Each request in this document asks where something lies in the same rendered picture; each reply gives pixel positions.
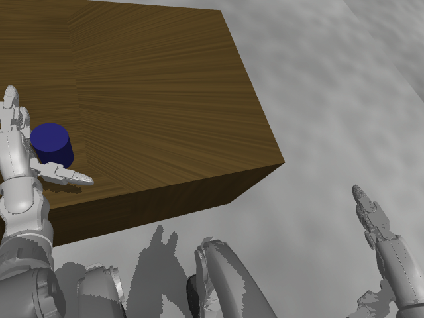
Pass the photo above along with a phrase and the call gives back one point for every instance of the right robot hand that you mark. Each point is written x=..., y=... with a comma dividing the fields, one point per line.
x=403, y=278

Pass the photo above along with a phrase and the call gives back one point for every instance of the can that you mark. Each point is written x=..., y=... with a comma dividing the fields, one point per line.
x=52, y=144

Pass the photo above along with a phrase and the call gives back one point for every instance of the right robot foot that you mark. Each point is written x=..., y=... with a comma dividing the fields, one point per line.
x=192, y=296

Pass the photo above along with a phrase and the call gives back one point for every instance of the right robot arm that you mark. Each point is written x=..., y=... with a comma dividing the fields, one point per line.
x=411, y=311

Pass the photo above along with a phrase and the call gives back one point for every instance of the left robot arm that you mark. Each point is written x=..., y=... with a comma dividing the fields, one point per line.
x=28, y=285

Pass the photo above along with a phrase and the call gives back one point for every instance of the left robot hand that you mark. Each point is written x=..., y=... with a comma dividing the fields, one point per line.
x=17, y=158

